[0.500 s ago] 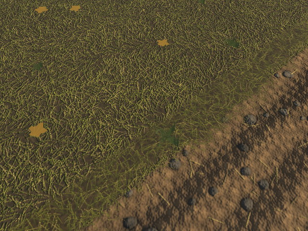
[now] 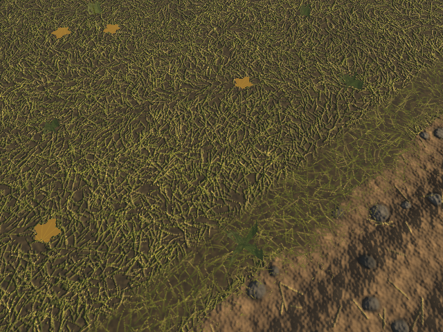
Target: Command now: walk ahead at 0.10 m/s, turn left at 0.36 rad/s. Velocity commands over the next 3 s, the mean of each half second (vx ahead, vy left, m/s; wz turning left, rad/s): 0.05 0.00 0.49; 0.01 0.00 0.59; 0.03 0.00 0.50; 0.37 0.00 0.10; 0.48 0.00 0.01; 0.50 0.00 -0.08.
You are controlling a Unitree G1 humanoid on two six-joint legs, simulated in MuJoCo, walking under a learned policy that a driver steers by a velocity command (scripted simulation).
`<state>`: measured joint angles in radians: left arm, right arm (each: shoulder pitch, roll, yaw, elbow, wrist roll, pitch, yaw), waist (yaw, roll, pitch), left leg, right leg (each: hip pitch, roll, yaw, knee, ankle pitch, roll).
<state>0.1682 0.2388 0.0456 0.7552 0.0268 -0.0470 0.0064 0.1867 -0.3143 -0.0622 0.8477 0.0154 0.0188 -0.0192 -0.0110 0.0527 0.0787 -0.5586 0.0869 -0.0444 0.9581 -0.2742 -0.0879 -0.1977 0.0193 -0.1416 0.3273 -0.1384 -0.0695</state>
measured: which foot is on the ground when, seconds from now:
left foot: up 0.00-0.24, down 0.26-0.72, up 0.74-1.00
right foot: down 0.00-0.26, up 0.28-0.70, down 0.72-1.00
